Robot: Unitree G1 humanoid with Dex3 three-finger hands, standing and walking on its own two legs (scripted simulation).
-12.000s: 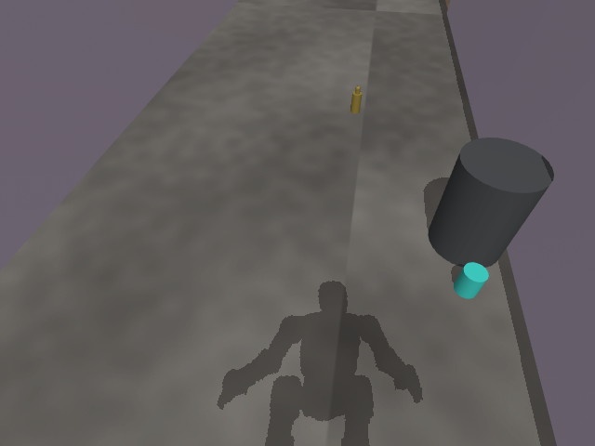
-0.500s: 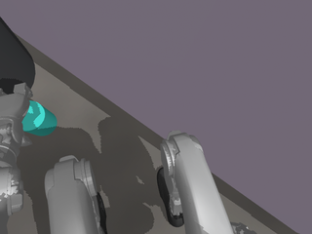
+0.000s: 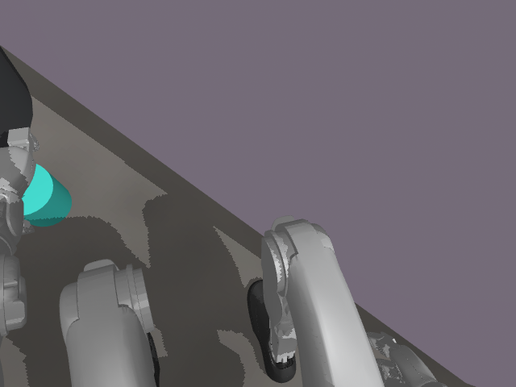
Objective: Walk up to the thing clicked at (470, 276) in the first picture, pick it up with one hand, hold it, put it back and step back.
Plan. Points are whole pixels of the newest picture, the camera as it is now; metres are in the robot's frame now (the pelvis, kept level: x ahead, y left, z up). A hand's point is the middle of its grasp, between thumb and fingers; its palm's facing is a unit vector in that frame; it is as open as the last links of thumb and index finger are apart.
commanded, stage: rest palm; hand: left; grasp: from above
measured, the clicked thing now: (34, 196) +0.46 +0.27 -0.26
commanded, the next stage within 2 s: close in 0.82 s
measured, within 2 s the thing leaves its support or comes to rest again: neither
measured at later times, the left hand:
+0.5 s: hand (28, 196) +0.45 +0.27 -0.22, palm faces -0.46 -0.09 -0.88, open 14.2 cm
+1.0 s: hand (26, 197) +0.45 +0.27 -0.22, palm faces -0.45 -0.10 -0.89, open 14.1 cm
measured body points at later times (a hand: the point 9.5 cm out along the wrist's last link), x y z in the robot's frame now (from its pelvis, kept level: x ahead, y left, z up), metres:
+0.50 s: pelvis +0.00 +0.00 -0.02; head +0.26 +0.07 +0.35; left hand +0.47 +0.27 -0.17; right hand +0.02 -0.28 -0.10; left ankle +0.07 +0.13 -0.28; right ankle +0.10 -0.14 -0.28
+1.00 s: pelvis +0.00 +0.00 -0.02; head +0.25 +0.08 +0.35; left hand +0.47 +0.28 -0.17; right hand +0.03 -0.27 -0.09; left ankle +0.07 +0.13 -0.28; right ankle +0.10 -0.14 -0.28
